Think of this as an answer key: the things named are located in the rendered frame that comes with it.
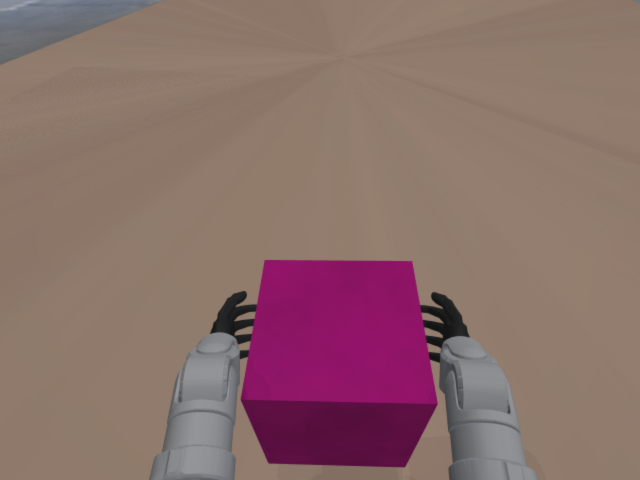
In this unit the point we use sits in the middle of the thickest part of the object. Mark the left robot forearm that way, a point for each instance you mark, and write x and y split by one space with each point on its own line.
198 439

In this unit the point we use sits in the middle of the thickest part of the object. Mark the carton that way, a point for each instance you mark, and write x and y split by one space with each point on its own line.
338 370

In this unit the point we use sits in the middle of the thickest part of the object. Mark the robot right hand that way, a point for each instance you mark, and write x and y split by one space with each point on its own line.
452 322

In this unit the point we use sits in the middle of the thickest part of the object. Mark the robot left hand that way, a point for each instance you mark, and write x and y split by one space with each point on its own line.
229 312

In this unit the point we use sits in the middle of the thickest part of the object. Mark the right robot forearm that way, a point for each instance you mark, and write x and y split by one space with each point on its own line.
481 415

